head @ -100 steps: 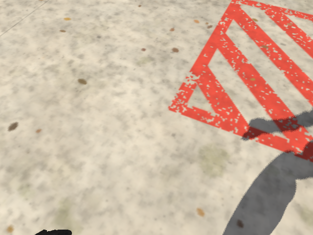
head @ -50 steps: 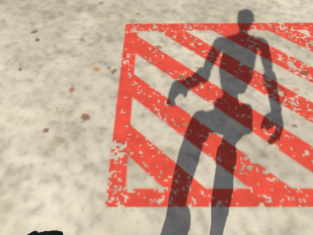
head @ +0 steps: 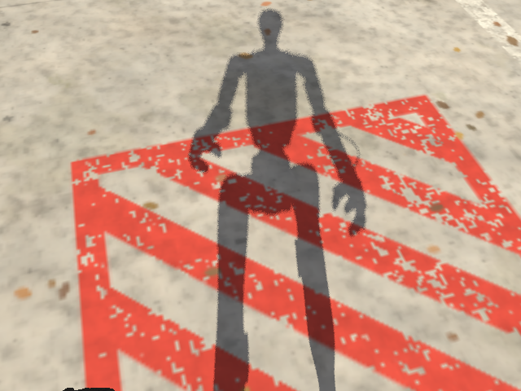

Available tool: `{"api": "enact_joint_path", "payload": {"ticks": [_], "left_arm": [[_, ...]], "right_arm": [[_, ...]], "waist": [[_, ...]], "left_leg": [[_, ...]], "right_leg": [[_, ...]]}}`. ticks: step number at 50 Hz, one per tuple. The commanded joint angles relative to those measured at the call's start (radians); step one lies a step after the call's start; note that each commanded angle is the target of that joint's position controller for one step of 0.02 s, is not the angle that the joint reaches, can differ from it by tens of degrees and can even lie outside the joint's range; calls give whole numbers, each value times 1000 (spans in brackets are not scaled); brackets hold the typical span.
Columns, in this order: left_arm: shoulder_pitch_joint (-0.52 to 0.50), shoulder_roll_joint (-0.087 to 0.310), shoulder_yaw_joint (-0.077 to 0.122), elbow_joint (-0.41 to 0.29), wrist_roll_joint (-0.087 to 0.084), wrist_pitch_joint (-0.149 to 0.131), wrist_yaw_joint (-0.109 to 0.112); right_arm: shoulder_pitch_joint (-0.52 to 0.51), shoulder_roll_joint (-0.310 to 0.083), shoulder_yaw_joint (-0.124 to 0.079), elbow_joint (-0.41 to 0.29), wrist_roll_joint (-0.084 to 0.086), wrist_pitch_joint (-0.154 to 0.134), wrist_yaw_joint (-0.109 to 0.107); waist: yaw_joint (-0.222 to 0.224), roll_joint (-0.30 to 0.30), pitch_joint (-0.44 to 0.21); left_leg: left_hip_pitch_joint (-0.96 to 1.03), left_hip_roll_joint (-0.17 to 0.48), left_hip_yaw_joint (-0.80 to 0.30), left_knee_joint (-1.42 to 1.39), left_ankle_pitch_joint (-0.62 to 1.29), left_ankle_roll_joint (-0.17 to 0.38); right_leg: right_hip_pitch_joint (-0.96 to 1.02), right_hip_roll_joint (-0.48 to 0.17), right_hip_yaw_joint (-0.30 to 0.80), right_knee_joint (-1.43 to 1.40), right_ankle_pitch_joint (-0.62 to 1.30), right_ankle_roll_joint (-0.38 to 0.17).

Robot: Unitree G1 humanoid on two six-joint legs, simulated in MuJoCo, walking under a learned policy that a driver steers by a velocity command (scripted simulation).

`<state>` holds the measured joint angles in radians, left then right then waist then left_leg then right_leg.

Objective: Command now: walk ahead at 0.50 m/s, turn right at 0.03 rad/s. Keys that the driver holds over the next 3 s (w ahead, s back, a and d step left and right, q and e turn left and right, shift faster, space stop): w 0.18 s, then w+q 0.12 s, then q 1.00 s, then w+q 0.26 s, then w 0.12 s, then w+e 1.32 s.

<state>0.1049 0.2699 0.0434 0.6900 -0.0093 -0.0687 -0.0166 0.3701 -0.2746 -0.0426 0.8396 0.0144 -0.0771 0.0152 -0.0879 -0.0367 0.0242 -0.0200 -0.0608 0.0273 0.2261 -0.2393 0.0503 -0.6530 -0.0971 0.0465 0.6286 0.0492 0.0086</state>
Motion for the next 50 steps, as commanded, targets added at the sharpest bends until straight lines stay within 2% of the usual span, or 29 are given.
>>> {"api": "enact_joint_path", "payload": {"ticks": [1,4,5,6,7,8,9,10,11,12,14,17,19,21,23,25,28,30,31,32,33,34,35,36,38,40,44,47,50], "left_arm": [[-138,54,9,-103,-9,-25,-18],[-127,82,18,-110,-7,-30,-30],[-68,104,29,-95,-4,-31,-29],[63,141,50,-56,0,-31,-23],[237,197,71,-16,10,-28,-12],[340,306,95,3,22,-22,-6],[366,230,76,13,4,-16,-7],[296,179,56,9,1,-14,-3],[227,151,47,1,3,-13,0],[168,120,37,2,8,-15,-3],[107,92,31,7,20,-31,-7],[81,111,39,37,31,-53,-4],[66,122,42,51,34,-51,8],[58,134,42,56,30,-41,23],[98,153,46,75,23,-28,36],[112,172,52,89,12,-9,43],[88,192,64,90,-11,23,56],[72,181,64,80,-17,43,66],[121,161,54,71,7,40,64],[230,59,22,51,60,31,46],[222,116,22,58,34,22,26],[134,160,34,41,-2,24,20],[84,150,33,30,0,32,27],[60,148,35,32,11,44,38],[69,143,38,26,15,63,46],[84,116,32,35,16,64,51],[55,107,28,35,14,68,53],[27,111,31,23,10,63,47],[31,120,38,18,4,45,36]], "right_arm": [[36,-178,-43,-29,7,3,-8],[36,-197,-51,-15,10,21,-17],[19,-208,-54,-17,11,26,-20],[4,-200,-49,-20,10,31,-23],[-2,-163,-32,-40,-5,29,-26],[109,-53,5,-72,-15,8,-19],[90,-87,1,-54,-5,-14,-12],[1,-165,-22,-78,26,-25,-4],[-65,-163,-22,-93,31,-27,-3],[-95,-152,-24,-96,18,-21,-5],[-47,-122,-28,-77,13,10,-8],[-45,-90,-28,-78,7,38,-20],[-72,-80,-27,-94,-3,37,-20],[-140,-58,-20,-117,-8,30,-6],[-208,-44,-15,-151,-10,27,12],[-228,-60,-23,-178,-9,32,27],[-210,-101,-43,-210,-17,40,45],[-60,-153,-74,-182,-18,35,43],[6,-236,-100,-182,-20,35,21],[-23,-318,-106,-209,-28,43,2],[-17,-264,-89,-244,-33,44,6],[-81,-219,-81,-265,-26,45,9],[-130,-184,-72,-265,-8,51,3],[-165,-160,-63,-271,1,61,-4],[-202,-163,-64,-287,-18,74,-14],[-200,-181,-73,-293,-26,79,-25],[-203,-201,-85,-304,-13,96,-47],[-208,-195,-85,-311,-14,109,-48],[-202,-189,-84,-314,-11,119,-45]], "waist": [[-9,102,41],[27,121,25],[67,132,-14],[139,121,-97],[212,85,-235],[184,-150,-392],[206,-202,-453],[206,-128,-276],[181,-64,-173],[150,-26,-95],[90,-70,-51],[58,-40,-4],[52,-33,0],[77,-33,-1],[113,-20,-17],[118,-23,-29],[91,-39,-43],[15,-2,-115],[-3,134,-185],[98,358,-281],[45,256,-465],[29,154,-378],[48,77,-272],[66,43,-198],[107,101,-148],[110,128,-159],[93,146,-184],[78,180,-156],[73,207,-146]], "left_leg": [[-6,278,-131,-50,308,141],[83,315,-142,27,443,117],[90,305,-127,98,595,104],[59,264,-87,249,718,80],[-100,219,-54,487,592,46],[-523,56,-4,891,112,-30],[-672,22,-132,1031,-340,-31],[-761,83,-147,1087,-296,-20],[-752,132,-119,1046,-203,-16],[-722,162,-106,983,-138,-23],[-606,197,-119,926,-55,-38],[-593,183,-129,868,18,-74],[-584,169,-113,744,127,-87],[-527,150,-57,573,274,-81],[-508,134,-30,469,352,-73],[-523,130,-28,420,315,-57],[-511,102,-1,384,160,-12],[-319,32,36,272,205,36],[-110,124,-122,243,622,93],[190,372,-488,316,1053,287],[249,432,-673,227,824,378],[172,385,-577,189,649,335],[61,337,-501,163,491,278],[-60,305,-454,132,391,243],[-222,246,-410,89,304,211],[-253,222,-382,90,344,207],[-275,197,-401,92,172,183],[-295,180,-448,84,18,160],[-258,179,-509,112,18,146]], "right_leg": [[28,36,-31,-82,22,-13],[75,57,-37,-132,-92,-53],[169,82,-59,-147,-120,-72],[359,107,-85,-176,-97,-103],[656,8,9,-122,-54,-157],[1066,-254,455,-141,-175,-319],[1097,-302,688,-276,-297,-356],[967,-271,537,-300,-351,-300],[815,-231,401,-326,-315,-264],[680,-191,309,-369,-260,-245],[519,-147,192,-444,-188,-226],[432,-143,42,-481,110,-233],[430,-115,-72,-458,298,-212],[425,-76,-161,-445,322,-185],[484,-96,-174,-424,337,-181],[569,-131,-172,-377,345,-175],[649,-168,-168,-242,435,-147],[624,-107,-203,16,468,-94],[474,-23,-222,270,204,-27],[116,158,-180,625,-714,50],[49,178,43,773,-761,49],[-5,133,68,775,-675,32],[-31,100,56,713,-593,29],[-14,71,54,638,-545,32],[96,74,42,503,-492,34],[142,95,29,385,-475,51],[191,110,46,244,-383,73],[219,121,52,154,-367,68],[262,131,51,25,-373,46]]}}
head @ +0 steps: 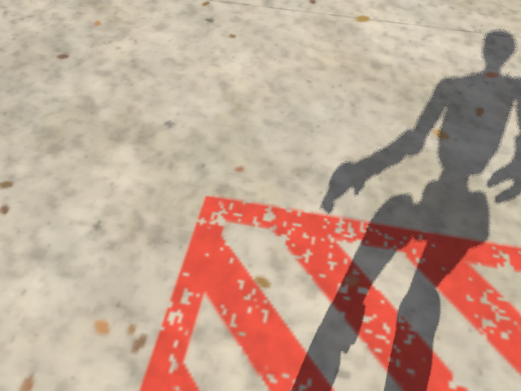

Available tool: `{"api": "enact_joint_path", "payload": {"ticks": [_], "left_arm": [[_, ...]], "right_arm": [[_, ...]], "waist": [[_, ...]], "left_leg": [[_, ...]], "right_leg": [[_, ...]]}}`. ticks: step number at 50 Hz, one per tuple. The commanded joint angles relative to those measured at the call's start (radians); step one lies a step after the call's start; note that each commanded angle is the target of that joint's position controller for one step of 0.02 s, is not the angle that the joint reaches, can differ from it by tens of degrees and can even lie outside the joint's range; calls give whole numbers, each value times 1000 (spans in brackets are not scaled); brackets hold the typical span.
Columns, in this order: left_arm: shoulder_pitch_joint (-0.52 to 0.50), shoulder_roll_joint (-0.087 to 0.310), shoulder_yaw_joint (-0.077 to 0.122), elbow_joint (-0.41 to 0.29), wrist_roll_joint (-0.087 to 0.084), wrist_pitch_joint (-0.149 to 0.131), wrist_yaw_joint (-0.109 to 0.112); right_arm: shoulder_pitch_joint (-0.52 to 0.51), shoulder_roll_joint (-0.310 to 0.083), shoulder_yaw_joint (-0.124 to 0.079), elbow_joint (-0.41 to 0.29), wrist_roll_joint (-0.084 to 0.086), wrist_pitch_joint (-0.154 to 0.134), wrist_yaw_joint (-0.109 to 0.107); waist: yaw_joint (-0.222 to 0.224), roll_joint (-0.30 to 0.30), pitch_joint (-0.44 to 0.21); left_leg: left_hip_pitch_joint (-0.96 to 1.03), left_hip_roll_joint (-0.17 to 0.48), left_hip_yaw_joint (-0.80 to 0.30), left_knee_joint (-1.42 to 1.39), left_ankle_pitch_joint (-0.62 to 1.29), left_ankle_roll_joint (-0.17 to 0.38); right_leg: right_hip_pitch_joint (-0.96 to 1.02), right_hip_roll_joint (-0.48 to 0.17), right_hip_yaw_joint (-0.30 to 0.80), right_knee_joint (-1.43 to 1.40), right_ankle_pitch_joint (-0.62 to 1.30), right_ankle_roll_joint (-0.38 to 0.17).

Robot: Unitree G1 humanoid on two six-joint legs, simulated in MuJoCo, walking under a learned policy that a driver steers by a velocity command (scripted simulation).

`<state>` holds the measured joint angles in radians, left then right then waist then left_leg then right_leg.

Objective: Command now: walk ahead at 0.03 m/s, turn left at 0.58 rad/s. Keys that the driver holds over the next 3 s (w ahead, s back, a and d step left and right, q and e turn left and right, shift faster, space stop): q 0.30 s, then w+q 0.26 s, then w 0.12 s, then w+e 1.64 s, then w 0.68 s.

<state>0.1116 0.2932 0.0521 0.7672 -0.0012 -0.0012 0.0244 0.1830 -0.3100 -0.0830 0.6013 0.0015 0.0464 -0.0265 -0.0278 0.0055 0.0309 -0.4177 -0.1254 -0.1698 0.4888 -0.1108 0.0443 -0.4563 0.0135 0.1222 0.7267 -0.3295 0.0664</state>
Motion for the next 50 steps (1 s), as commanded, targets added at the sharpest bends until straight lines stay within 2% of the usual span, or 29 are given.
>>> {"api": "enact_joint_path", "payload": {"ticks": [1,2,3,4,5,6,7,9,12,15,18,22,23,24,25,26,27,28,30,32,36,39,43,45,46,47,48,49,50], "left_arm": [[46,97,32,-53,-5,-28,-9],[81,102,38,-41,-5,-33,-13],[112,149,54,-37,6,-34,-11],[91,247,74,-47,30,-23,-4],[77,230,74,-55,57,-20,-6],[21,175,58,-86,51,-23,0],[-23,136,49,-96,33,-22,5],[-37,106,37,-104,8,-17,13],[17,118,40,-97,17,0,23],[55,158,56,-90,16,10,23],[68,200,74,-89,-2,9,9],[52,212,78,-78,-30,-10,-14],[42,197,74,-72,-37,-13,-18],[55,150,62,-61,-32,-17,-22],[24,73,38,-77,-8,-24,-30],[-61,46,27,-172,14,-48,-32],[-125,115,44,-185,-12,-75,-37],[-112,152,55,-180,-33,-90,-48],[-52,159,59,-127,-1,-102,-53],[-42,133,53,-107,9,-105,-60],[-100,68,21,-101,-6,-99,-69],[-171,60,8,-121,-23,-96,-83],[-196,72,3,-143,-27,-100,-103],[-157,91,10,-140,-22,-101,-107],[-105,113,21,-130,-19,-97,-103],[7,144,40,-104,-17,-92,-96],[147,180,60,-74,-20,-84,-84],[286,283,86,-71,-12,-78,-70],[318,248,75,-56,-33,-80,-76]], "right_arm": [[-24,-151,-43,-79,7,-1,-4],[-31,-145,-41,-81,15,3,-6],[-6,-118,-33,-80,18,4,-7],[35,-73,-23,-96,15,1,-3],[11,-134,-42,-108,8,-14,1],[27,-188,-61,-85,5,-17,4],[50,-185,-66,-57,10,-9,4],[75,-134,-54,-34,9,12,1],[-4,-91,-35,-70,25,14,7],[-55,-71,-21,-100,20,11,17],[-68,-69,-12,-113,21,11,32],[-5,-82,-20,-87,23,0,49],[58,-75,-22,-54,23,-5,51],[154,-91,-34,-10,28,-10,45],[279,-150,-57,23,32,-16,35],[312,-298,-80,-5,23,-37,37],[293,-220,-59,-11,7,-68,43],[237,-166,-36,-12,2,-87,41],[155,-106,-12,-20,11,-95,31],[143,-110,-7,-20,0,-96,19],[182,-136,-13,18,1,-103,6],[231,-148,-14,59,5,-110,10],[245,-152,-19,102,12,-111,13],[229,-165,-23,108,9,-106,8],[224,-177,-26,108,5,-101,3],[213,-180,-26,104,1,-91,-2],[218,-169,-18,97,-4,-87,-9],[301,-100,6,57,-23,-100,-6],[319,-47,30,67,-19,-126,6]], "waist": [[28,167,-151],[50,163,-148],[49,104,-154],[-4,-162,-132],[20,-293,-102],[6,-200,-94],[-10,-146,-82],[-2,-131,-62],[45,-164,-48],[80,-189,-82],[100,-202,-90],[52,-178,-54],[17,-155,-60],[-15,-100,-87],[-63,88,-112],[-70,317,-81],[-100,205,-56],[-55,192,6],[-9,134,36],[4,129,25],[-25,106,24],[-60,104,65],[-54,89,103],[-25,95,59],[2,112,1],[65,109,-82],[132,85,-171],[126,-106,-326],[114,-258,-455]], "left_leg": [[139,233,-319,-130,-96,139],[116,208,-311,-100,-96,115],[45,160,-266,-24,-185,68],[-132,15,-79,188,-411,2],[-222,-16,21,432,-506,-45],[-212,34,0,579,-445,-66],[-208,42,16,637,-387,-82],[-233,57,40,744,-312,-117],[-254,91,114,644,-260,-144],[-197,135,140,484,-283,-152],[-75,150,205,334,-297,-116],[101,135,257,88,-236,-27],[207,113,281,-4,-184,-3],[365,89,272,-47,-195,24],[544,239,30,-119,-256,86],[635,480,-499,-215,-384,284],[573,512,-556,-297,-477,335],[524,479,-469,-309,-481,296],[461,391,-277,-301,-285,223],[411,334,-159,-319,-86,191],[367,292,-5,-320,74,152],[357,318,29,-349,43,148],[447,372,68,-336,113,135],[500,376,111,-257,380,112],[525,368,134,-174,604,97],[520,340,176,-12,800,74],[399,306,213,202,805,37],[26,215,231,599,427,-32],[-202,30,115,880,-405,-79]], "right_leg": [[109,24,-35,-158,40,-25],[185,18,-48,-278,112,-43],[286,-88,23,-356,145,-83],[361,-310,251,-406,237,-201],[288,-423,409,-455,323,-322],[270,-400,339,-434,346,-318],[263,-333,232,-411,353,-270],[288,-274,116,-394,382,-243],[351,-246,21,-406,404,-260],[419,-285,-4,-392,449,-279],[354,-305,-19,-459,116,-274],[267,-319,-49,-458,-66,-240],[217,-300,-87,-408,-80,-220],[129,-259,-147,-295,-102,-182],[-66,-178,-260,30,-145,-104],[-453,-5,-230,311,-310,-42],[-518,-47,-71,428,-286,-56],[-518,-81,-51,419,-174,-79],[-451,-115,-70,326,11,-68],[-357,-100,-99,247,152,-42],[-243,-70,-132,0,350,-17],[-208,-66,-145,-106,414,-38],[-219,-61,-141,-182,372,-104],[-145,-23,-164,-194,304,-140],[-61,15,-191,-179,263,-160],[91,61,-222,-182,252,-186],[332,60,-191,-174,274,-217],[740,-190,222,-160,205,-363],[900,-353,701,-373,-9,-494]]}}
Over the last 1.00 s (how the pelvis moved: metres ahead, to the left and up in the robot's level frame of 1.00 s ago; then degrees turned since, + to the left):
0.40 -0.03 -0.01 24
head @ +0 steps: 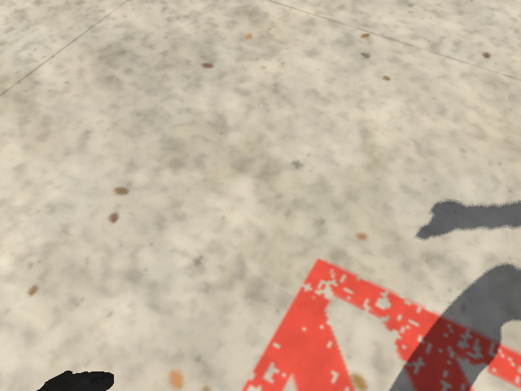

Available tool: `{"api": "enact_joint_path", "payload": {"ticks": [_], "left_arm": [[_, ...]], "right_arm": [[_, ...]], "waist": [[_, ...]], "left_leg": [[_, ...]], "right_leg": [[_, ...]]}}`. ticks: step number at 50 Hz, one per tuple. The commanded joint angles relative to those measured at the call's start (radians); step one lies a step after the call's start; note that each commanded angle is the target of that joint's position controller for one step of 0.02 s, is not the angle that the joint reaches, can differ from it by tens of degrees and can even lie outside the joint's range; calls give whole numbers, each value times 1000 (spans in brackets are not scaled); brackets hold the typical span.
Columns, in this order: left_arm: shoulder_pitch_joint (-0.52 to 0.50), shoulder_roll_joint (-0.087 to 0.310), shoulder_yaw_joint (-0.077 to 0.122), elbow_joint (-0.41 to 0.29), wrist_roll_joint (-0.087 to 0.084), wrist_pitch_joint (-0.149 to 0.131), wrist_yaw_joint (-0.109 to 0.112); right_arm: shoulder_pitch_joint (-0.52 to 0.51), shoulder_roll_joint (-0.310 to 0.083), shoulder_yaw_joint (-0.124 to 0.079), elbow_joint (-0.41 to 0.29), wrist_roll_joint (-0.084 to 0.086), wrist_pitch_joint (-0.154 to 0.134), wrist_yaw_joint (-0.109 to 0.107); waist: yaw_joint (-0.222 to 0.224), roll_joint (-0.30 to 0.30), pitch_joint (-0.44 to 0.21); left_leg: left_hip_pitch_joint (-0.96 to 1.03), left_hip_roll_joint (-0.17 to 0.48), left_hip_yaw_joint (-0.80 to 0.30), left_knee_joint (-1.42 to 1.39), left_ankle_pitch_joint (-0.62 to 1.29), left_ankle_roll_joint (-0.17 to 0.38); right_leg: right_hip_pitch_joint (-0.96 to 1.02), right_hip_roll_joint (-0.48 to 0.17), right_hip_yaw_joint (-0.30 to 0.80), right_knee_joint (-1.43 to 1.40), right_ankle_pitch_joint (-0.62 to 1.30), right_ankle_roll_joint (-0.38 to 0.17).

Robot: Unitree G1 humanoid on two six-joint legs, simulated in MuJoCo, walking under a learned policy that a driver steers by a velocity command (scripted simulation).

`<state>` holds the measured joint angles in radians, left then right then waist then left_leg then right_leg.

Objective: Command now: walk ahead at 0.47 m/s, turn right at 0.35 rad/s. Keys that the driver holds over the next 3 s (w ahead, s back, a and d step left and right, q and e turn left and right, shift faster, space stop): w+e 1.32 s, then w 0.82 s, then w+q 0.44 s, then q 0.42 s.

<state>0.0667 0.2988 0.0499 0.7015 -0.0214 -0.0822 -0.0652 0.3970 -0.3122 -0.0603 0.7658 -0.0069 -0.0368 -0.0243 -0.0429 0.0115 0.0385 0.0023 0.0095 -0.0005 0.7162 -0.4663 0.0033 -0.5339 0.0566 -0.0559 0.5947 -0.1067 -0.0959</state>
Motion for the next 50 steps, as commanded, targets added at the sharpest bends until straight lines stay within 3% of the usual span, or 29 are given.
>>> {"api": "enact_joint_path", "payload": {"ticks": [1,2,3,4,5,8,11,13,15,18,20,21,22,23,24,25,26,27,29,33,38,42,45,46,47,48,49,50], "left_arm": [[325,189,61,5,-11,2,19],[278,173,56,-8,-1,5,27],[222,159,49,-17,9,5,30],[182,131,40,-29,18,3,35],[155,126,37,-45,26,5,39],[142,133,40,-48,14,3,52],[168,158,49,-37,6,4,64],[208,168,53,-23,-2,13,70],[257,173,56,-7,-9,23,74],[283,162,55,0,-12,37,78],[268,155,56,-6,-5,44,78],[269,123,46,-10,0,44,75],[271,55,22,-28,12,39,68],[399,-12,0,-59,-7,27,68],[398,82,13,-50,-26,25,72],[296,150,32,-55,-23,30,74],[230,151,36,-69,-9,36,75],[193,140,38,-83,1,37,72],[194,105,39,-92,-9,47,61],[143,51,25,-119,1,64,53],[21,31,12,-142,0,50,25],[-73,38,13,-182,-5,48,4],[-15,89,39,-188,4,56,1],[105,125,62,-160,4,61,6],[282,182,95,-113,-1,69,21],[366,277,117,-92,-10,77,44],[337,317,110,-135,-8,58,36],[330,223,85,-131,-3,42,29]], "right_arm": [[-9,-124,-9,-126,30,-70,21],[-102,-131,-6,-157,51,-88,28],[-150,-121,-2,-170,34,-99,27],[-156,-126,-10,-167,10,-97,21],[-136,-119,-11,-165,2,-89,21],[-107,-88,-3,-159,-12,-63,16],[-225,-51,13,-190,-17,-64,13],[-310,-33,20,-205,-11,-72,18],[-363,-43,16,-215,6,-79,25],[-377,-81,-1,-222,17,-88,35],[-310,-104,-18,-206,21,-96,36],[-226,-128,-33,-189,16,-100,30],[-89,-179,-49,-181,-3,-103,21],[4,-265,-70,-150,-20,-88,21],[18,-199,-62,-140,2,-80,30],[-27,-128,-43,-151,4,-76,27],[-75,-104,-32,-152,-3,-70,25],[-109,-80,-24,-145,-7,-66,24],[-137,-59,-18,-131,-10,-70,21],[-132,-96,-34,-89,1,-79,22],[-127,-138,-44,-48,6,-66,15],[-84,-172,-55,-11,26,-49,14],[-86,-216,-70,-4,40,-31,8],[-96,-222,-71,-6,44,-22,5],[-90,-197,-60,-13,40,-22,1],[-39,-87,-25,-47,-7,-30,4],[-22,-51,2,-97,-5,-63,15],[-145,-149,-22,-114,33,-87,27]], "waist": [[164,-169,-356],[156,-102,-231],[117,-14,-126],[80,-4,-86],[49,-34,-65],[17,-62,-36],[55,-57,-3],[95,-65,-9],[119,-72,-21],[109,-95,-36],[61,-124,-53],[16,-120,-98],[-46,-30,-226],[-3,272,-357],[-20,269,-330],[-50,152,-200],[-42,85,-125],[-27,75,-69],[7,117,-30],[16,82,-3],[-19,53,17],[-36,49,47],[26,84,-18],[100,78,-85],[187,47,-173],[160,-174,-253],[109,-277,-430],[170,-137,-361]], "left_leg": [[-741,-40,-153,716,-28,-16],[-763,9,-136,675,37,5],[-744,46,-118,576,88,14],[-682,79,-116,488,129,13],[-632,86,-113,457,148,6],[-595,94,-79,331,182,-40],[-561,72,-59,101,393,-72],[-495,32,-48,-49,523,-85],[-461,7,-58,-124,565,-90],[-442,-1,-96,-211,490,-68],[-348,-4,-84,-251,410,-29],[-211,13,-80,-278,394,5],[20,169,-220,-267,318,73],[340,399,-659,-338,132,235],[330,436,-830,-402,-107,253],[226,382,-672,-418,-101,207],[117,333,-518,-421,47,175],[29,289,-413,-441,174,165],[-70,241,-272,-492,290,151],[-94,259,-138,-550,441,187],[-66,235,39,-558,525,156],[15,263,107,-534,587,128],[75,266,166,-349,1028,99],[49,247,194,-182,1136,82],[-93,210,214,53,1061,48],[-454,114,212,408,347,-6],[-716,-57,-8,664,-156,-34],[-822,5,-110,691,-74,-19]], "right_leg": [[915,-373,834,-303,-360,-272],[775,-340,703,-317,-347,-229],[603,-303,607,-338,-246,-209],[486,-264,530,-357,-150,-194],[405,-236,501,-381,-105,-198],[266,-205,410,-419,1,-215],[188,-147,322,-414,29,-174],[174,-124,304,-387,9,-142],[212,-138,342,-356,-32,-130],[328,-172,438,-262,-77,-103],[352,-176,476,-181,-51,-77],[328,-137,452,-87,-21,-47],[236,-78,377,172,-101,-9],[-99,65,224,512,-462,61],[-254,-15,226,673,-467,76],[-287,-53,225,721,-368,84],[-266,-84,195,710,-292,92],[-246,-108,194,665,-242,97],[-179,-142,174,605,-196,100],[-206,-160,152,475,-130,120],[-152,-151,94,199,108,105],[-116,-132,42,71,84,62],[35,-49,-34,38,-63,-1],[196,-5,-57,1,-59,-33],[470,17,-28,-39,-11,-72],[795,-206,342,-51,-21,-170],[964,-394,905,-238,-264,-348],[920,-372,832,-304,-310,-286]]}}
Over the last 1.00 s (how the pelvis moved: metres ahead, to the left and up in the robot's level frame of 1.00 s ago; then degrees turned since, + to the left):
0.24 0.07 -0.02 19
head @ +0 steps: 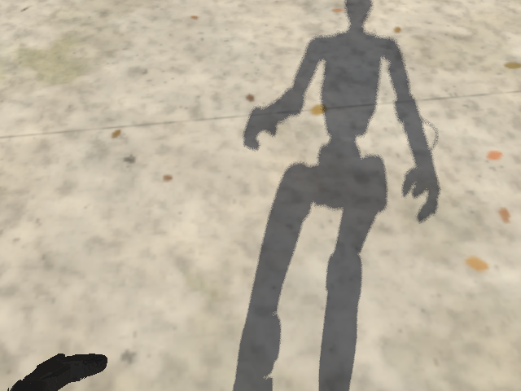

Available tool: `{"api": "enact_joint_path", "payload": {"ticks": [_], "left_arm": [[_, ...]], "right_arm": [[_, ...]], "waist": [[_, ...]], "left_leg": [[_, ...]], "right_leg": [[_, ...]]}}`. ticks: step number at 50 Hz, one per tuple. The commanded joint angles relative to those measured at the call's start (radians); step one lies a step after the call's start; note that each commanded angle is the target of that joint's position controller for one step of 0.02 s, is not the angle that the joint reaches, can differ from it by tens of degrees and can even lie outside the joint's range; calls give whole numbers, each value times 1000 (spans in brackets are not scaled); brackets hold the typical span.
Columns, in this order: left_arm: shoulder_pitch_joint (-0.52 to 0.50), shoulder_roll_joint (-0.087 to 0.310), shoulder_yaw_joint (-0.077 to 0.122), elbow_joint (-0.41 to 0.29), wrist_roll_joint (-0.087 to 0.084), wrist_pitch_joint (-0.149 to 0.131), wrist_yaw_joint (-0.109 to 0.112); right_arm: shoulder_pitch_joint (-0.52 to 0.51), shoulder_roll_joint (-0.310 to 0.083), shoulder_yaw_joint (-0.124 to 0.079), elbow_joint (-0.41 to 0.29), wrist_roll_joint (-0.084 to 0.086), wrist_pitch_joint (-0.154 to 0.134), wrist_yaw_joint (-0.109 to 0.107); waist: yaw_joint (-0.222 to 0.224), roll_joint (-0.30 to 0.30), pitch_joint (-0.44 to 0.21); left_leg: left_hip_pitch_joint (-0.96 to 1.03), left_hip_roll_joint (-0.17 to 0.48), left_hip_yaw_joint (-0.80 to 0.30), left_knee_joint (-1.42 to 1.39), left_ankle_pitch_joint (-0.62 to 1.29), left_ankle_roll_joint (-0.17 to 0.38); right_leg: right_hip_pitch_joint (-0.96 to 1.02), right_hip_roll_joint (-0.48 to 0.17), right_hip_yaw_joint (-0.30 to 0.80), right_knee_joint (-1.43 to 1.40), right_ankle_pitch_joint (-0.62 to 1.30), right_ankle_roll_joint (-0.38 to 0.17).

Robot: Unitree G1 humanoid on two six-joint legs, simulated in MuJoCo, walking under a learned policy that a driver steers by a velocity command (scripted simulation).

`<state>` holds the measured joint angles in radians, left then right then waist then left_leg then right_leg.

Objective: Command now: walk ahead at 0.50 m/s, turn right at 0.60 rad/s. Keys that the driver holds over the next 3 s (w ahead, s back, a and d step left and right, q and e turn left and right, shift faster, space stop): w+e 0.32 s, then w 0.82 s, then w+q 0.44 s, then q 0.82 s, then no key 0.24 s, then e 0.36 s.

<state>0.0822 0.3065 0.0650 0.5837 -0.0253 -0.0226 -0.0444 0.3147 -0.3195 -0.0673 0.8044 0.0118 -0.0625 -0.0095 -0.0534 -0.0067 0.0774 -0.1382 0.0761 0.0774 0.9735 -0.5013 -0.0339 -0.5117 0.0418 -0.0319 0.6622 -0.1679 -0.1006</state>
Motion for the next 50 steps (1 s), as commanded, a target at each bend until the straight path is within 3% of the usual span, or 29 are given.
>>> {"api": "enact_joint_path", "payload": {"ticks": [1,2,3,4,7,12,15,19,20,21,22,23,24,25,26,27,29,32,35,38,41,44,45,46,47,48,49,50], "left_arm": [[282,182,59,-2,4,-28,9],[216,160,50,-6,5,-33,11],[163,133,41,-16,12,-35,13],[135,123,36,-26,22,-36,17],[146,131,39,-4,17,-43,33],[218,154,45,42,6,-30,58],[271,162,49,71,-2,-24,62],[289,139,44,97,3,-14,65],[282,128,41,100,5,-11,64],[287,95,29,99,10,-12,60],[301,46,9,85,25,-13,57],[454,-7,-8,82,-8,-23,56],[424,87,5,99,-16,-28,60],[293,140,20,84,-13,-29,60],[218,132,17,65,-1,-30,63],[174,118,17,51,14,-36,60],[190,83,14,55,13,-40,50],[153,37,-2,44,20,-38,45],[59,14,-16,24,23,-47,37],[-31,11,-20,10,15,-55,26],[-103,24,-18,-14,7,-60,14],[-98,53,-7,-21,7,-65,4],[-35,73,5,-5,11,-66,6],[94,112,27,36,16,-65,13],[272,171,48,72,25,-61,24],[350,277,68,90,31,-53,28],[371,190,48,98,16,-48,26],[297,149,30,94,13,-51,25]], "right_arm": [[-111,-141,-11,-171,29,-76,16],[-112,-127,-9,-157,8,-81,7],[-102,-135,-16,-150,-15,-76,2],[-85,-136,-18,-145,-21,-65,4],[-93,-96,-9,-143,-32,-39,4],[-291,-39,15,-190,-26,-42,15],[-363,-55,12,-211,-8,-53,29],[-314,-95,-7,-200,-6,-65,40],[-259,-99,-14,-185,-9,-68,38],[-170,-124,-28,-166,-18,-73,32],[-27,-171,-39,-155,-32,-75,26],[74,-252,-65,-101,-34,-62,33],[78,-158,-46,-102,-1,-59,43],[29,-104,-30,-109,1,-55,40],[-24,-92,-21,-118,-13,-48,38],[-52,-74,-15,-112,-18,-44,36],[-66,-48,-4,-104,-24,-48,32],[-38,-79,-10,-78,-6,-51,28],[-17,-116,-18,-58,-1,-42,22],[25,-131,-18,-32,7,-32,20],[76,-139,-18,-1,13,-20,19],[81,-161,-25,17,16,-3,12],[64,-169,-27,16,18,2,9],[63,-154,-20,15,16,6,7],[54,-113,0,-8,-3,3,4],[161,2,37,-39,-15,-16,8],[132,-68,22,-24,3,-35,13],[45,-132,2,-50,27,-46,20]], "waist": [[159,-95,-261],[108,-5,-187],[70,-13,-150],[42,-40,-138],[31,-32,-115],[103,-57,-68],[129,-68,-58],[102,-113,-67],[70,-121,-79],[28,-106,-141],[-27,-5,-285],[24,336,-395],[-6,240,-330],[-31,138,-195],[-16,68,-131],[-1,57,-74],[37,108,-74],[35,107,-66],[8,86,-54],[-23,84,-41],[-38,86,-23],[-3,96,-29],[42,95,-65],[104,77,-148],[180,18,-284],[140,-243,-412],[171,-226,-442],[159,-162,-273]], "left_leg": [[-699,-26,-168,369,54,36],[-642,15,-167,280,126,35],[-573,38,-170,205,167,27],[-515,48,-173,179,195,19],[-475,36,-143,68,252,-23],[-412,-32,-131,-303,559,-47],[-356,-63,-147,-412,602,-37],[-304,-58,-158,-475,485,15],[-228,-66,-134,-508,464,40],[-81,-51,-135,-526,456,77],[167,103,-293,-501,441,142],[473,300,-762,-603,200,319],[454,314,-890,-683,-57,308],[337,274,-745,-698,-45,267],[226,230,-625,-708,67,243],[138,195,-543,-728,181,247],[62,141,-437,-764,321,236],[33,140,-353,-806,449,264],[27,125,-272,-831,499,255],[14,107,-206,-827,524,233],[65,141,-209,-806,528,221],[138,176,-214,-743,633,196],[137,160,-187,-665,771,179],[101,115,-146,-512,884,155],[-61,68,-107,-253,734,118],[-453,-101,-58,127,165,43],[-586,-95,-178,268,-74,44],[-662,-38,-176,299,-5,56]], "right_leg": [[760,-322,667,-379,-193,-244],[608,-276,564,-378,-85,-208],[497,-242,490,-388,32,-193],[423,-221,457,-409,97,-192],[308,-191,372,-436,233,-204],[237,-117,297,-422,130,-135],[262,-139,356,-390,56,-120],[387,-194,438,-280,80,-92],[390,-181,433,-236,137,-78],[378,-129,396,-115,217,-50],[269,-71,326,155,89,-14],[-86,80,202,486,-352,66],[-226,24,245,606,-396,74],[-262,-12,236,631,-306,73],[-240,-47,193,608,-241,74],[-232,-76,178,549,-194,76],[-151,-117,150,461,-143,79],[-155,-133,107,325,-113,99],[-137,-136,85,131,43,110],[-61,-108,57,-23,179,115],[-42,-92,55,-94,191,98],[13,-76,46,-151,106,58],[116,-54,23,-183,98,38],[305,-35,5,-202,103,9],[587,-161,135,-164,113,-47],[924,-409,581,-224,-16,-204],[915,-430,766,-340,-184,-235],[788,-394,628,-363,-203,-189]]}}
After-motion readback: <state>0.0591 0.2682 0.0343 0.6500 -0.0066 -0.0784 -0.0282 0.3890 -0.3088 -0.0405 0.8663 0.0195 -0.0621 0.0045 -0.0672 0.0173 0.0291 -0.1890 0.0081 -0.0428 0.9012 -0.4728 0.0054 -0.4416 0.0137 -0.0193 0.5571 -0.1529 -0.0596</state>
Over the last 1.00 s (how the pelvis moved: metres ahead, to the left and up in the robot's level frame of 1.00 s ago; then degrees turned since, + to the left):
0.52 -0.12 0.00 -35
